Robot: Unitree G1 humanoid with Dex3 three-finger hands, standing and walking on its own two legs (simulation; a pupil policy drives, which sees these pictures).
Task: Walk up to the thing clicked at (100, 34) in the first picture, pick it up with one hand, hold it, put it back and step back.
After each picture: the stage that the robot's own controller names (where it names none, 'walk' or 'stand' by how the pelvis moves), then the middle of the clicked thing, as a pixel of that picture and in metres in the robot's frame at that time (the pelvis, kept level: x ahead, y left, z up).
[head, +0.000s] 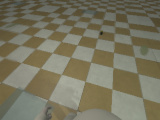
stand; (101, 32) +2.28 -0.27 -0.72
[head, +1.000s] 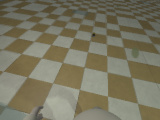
walk; (93, 34) +2.14 -0.14 -0.72
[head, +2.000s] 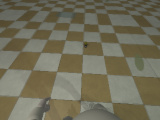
walk; (85, 44) +1.50 +0.05 -0.71
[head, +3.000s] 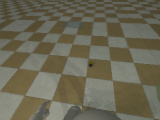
walk; (90, 64) +1.01 +0.04 -0.70
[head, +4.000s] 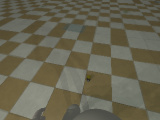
walk; (88, 78) +0.71 +0.04 -0.71
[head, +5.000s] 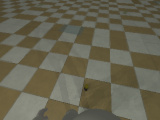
stand; (86, 87) +0.53 +0.02 -0.71
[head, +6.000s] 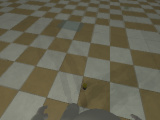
walk; (84, 86) +0.49 +0.04 -0.70
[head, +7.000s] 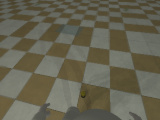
stand; (83, 94) +0.39 +0.07 -0.70
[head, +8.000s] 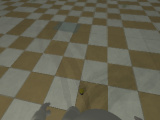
stand; (81, 91) +0.40 +0.10 -0.71
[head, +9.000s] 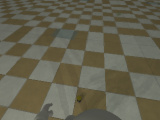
stand; (79, 99) +0.37 +0.10 -0.73
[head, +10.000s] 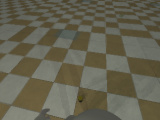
stand; (80, 99) +0.38 +0.10 -0.73
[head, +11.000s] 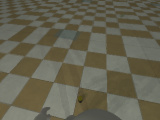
stand; (80, 99) +0.37 +0.10 -0.73
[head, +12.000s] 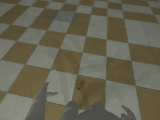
go down; (78, 86) +0.40 +0.09 -0.66
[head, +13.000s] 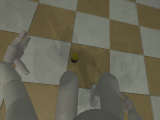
go down; (74, 58) +0.49 +0.10 -0.30
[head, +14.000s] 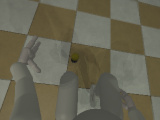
close in; (74, 58) +0.49 +0.09 -0.30
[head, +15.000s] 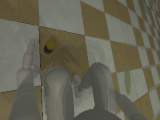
close in; (49, 47) +0.50 +0.14 -0.23
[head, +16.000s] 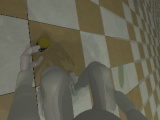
close; (42, 44) +0.49 +0.16 -0.23
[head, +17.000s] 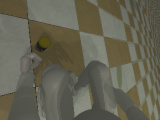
lift; (42, 44) +0.49 +0.15 -0.23
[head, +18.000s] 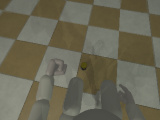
lift; (83, 66) +0.48 +0.07 -0.40
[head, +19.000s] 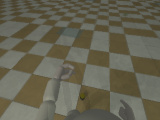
go down; (82, 96) +0.40 +0.06 -0.68
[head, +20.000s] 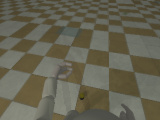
go down; (81, 96) +0.40 +0.07 -0.68
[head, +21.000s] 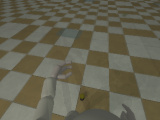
stand; (82, 97) +0.40 +0.07 -0.68
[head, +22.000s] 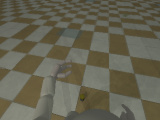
stand; (82, 97) +0.39 +0.07 -0.69
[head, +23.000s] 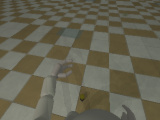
stand; (82, 97) +0.39 +0.07 -0.69
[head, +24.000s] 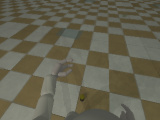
stand; (82, 97) +0.39 +0.07 -0.69
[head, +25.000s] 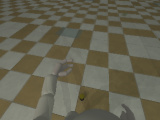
stand; (81, 97) +0.39 +0.07 -0.69
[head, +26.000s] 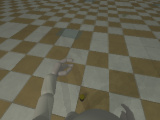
stand; (82, 97) +0.39 +0.07 -0.69
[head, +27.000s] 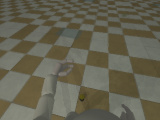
stand; (81, 97) +0.39 +0.07 -0.69
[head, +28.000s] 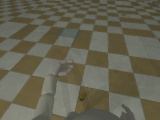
stand; (81, 97) +0.39 +0.07 -0.69
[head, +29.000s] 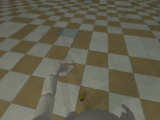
stand; (81, 97) +0.39 +0.07 -0.69
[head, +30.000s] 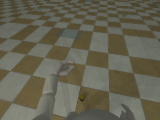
stand; (81, 97) +0.39 +0.07 -0.69
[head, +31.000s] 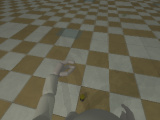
stand; (82, 97) +0.39 +0.07 -0.69
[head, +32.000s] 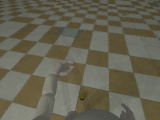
stand; (82, 97) +0.39 +0.07 -0.69
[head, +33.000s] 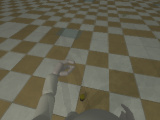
stand; (82, 97) +0.39 +0.06 -0.69
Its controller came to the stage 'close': yes
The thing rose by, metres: 0.00
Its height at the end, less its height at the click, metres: +0.00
